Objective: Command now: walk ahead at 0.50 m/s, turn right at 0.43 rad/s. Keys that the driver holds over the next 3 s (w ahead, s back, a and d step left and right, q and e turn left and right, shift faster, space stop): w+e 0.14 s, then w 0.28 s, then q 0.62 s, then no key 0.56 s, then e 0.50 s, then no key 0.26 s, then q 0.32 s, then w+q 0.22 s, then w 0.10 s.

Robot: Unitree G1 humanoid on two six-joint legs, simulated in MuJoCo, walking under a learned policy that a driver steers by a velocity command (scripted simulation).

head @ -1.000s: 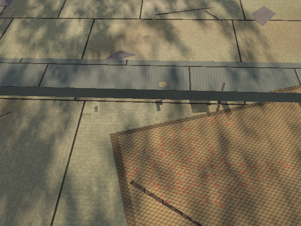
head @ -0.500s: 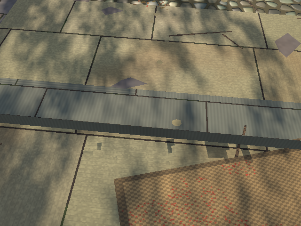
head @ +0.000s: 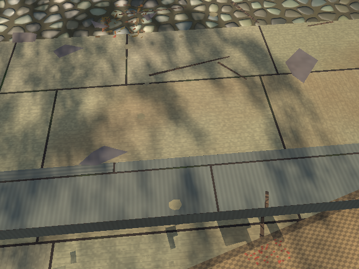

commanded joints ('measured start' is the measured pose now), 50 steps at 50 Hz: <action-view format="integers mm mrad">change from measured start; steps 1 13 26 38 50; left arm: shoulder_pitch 337 242 409 161 171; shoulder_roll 216 157 139 78 223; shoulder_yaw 59 31 -1 0 44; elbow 18 -19 24 -77 -115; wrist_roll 1 7 25 26 77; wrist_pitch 1 -13 -10 71 59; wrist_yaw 16 58 56 100 80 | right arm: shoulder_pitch -34 -308 42 -120 67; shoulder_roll -116 -50 -183 -177 -115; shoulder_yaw -4 1 -28 -30 -30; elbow -125 -214 -129 -209 -270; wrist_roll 30 -4 10 12 10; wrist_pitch -88 -59 -62 36 79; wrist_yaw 28 17 58 -3 -19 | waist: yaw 148 86 -29 48 -12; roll -178 -66 162 118 -241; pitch -327 -30 -374 -162 -213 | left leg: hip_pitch -759 -477 357 -212 -516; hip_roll -42 24 342 123 -167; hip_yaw -210 -121 -702 -365 -280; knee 682 -105 -294 -373 454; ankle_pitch -58 576 945 825 -317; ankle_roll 26 -30 363 242 -50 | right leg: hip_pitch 900 249 -106 55 497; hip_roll -339 -116 36 -2 -522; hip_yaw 777 218 205 90 604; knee -307 -419 757 337 -205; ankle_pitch -194 146 -500 -155 762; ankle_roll -267 -115 113 221 -133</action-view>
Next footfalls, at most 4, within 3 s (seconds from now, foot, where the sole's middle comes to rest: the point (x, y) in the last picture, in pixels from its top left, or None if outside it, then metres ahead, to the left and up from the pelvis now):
0.46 left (161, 268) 0.46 0.09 -0.75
0.96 right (225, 253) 0.50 -0.14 -0.75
1.38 left None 0.43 0.10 -0.75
2.04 right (229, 261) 0.47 -0.15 -0.75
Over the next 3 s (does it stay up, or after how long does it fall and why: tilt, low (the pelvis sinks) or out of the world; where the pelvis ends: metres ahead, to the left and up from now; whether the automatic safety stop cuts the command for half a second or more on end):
stays up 0.48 -0.08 0.02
